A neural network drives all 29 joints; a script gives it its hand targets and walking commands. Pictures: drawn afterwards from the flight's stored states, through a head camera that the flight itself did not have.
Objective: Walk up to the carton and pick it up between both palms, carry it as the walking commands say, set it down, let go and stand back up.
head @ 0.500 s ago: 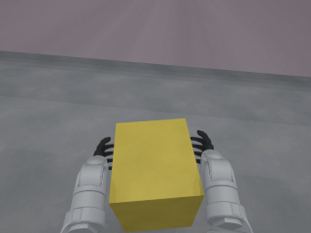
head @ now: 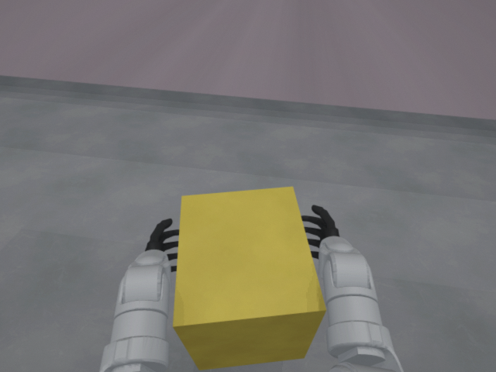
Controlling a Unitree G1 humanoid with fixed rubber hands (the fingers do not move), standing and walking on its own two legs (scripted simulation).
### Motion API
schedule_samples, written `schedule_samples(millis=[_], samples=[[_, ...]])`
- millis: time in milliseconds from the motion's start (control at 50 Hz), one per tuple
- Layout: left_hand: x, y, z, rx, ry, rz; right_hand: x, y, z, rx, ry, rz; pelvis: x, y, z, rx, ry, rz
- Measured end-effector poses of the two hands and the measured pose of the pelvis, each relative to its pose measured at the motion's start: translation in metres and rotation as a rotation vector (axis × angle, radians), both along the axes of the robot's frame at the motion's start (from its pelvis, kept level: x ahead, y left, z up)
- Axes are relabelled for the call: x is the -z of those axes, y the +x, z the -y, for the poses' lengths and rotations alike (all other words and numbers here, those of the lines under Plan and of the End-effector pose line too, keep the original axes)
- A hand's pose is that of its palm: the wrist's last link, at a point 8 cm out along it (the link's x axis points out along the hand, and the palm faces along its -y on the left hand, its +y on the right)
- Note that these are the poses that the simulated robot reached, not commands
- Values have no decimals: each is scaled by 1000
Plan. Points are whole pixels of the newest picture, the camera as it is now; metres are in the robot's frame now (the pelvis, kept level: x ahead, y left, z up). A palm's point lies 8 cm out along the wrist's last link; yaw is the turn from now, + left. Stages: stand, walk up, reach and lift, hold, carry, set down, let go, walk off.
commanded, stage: reach and lift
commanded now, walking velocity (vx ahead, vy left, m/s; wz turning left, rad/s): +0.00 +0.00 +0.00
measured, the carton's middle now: (245, 280) +0.30 +0.00 -0.03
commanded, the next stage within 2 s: hold in 0.64 s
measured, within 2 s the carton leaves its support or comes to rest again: neither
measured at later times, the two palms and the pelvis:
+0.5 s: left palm (157, 266) +0.28 +0.14 +0.05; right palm (331, 247) +0.30 -0.15 +0.07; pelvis +0.00 -0.01 +0.00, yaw +0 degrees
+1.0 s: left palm (156, 269) +0.27 +0.14 +0.05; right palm (333, 251) +0.29 -0.15 +0.07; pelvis -0.01 -0.01 +0.00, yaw +0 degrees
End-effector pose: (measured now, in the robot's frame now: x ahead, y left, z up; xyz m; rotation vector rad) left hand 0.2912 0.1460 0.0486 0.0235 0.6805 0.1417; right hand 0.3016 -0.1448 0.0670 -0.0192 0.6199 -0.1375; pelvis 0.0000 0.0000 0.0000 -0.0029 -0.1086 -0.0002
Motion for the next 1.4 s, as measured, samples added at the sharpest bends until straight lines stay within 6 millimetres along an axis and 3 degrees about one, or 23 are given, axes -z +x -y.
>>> schedule_samples(millis=[540,1400], samples=[[0,-12,4,-10,11,-8,-2,-4,3,-33,-13,-3,-1,-1,10,-7,2,9],[-1,-19,5,2,21,-7,-1,-12,5,-33,-9,4,0,-6,9,-11,2,7]])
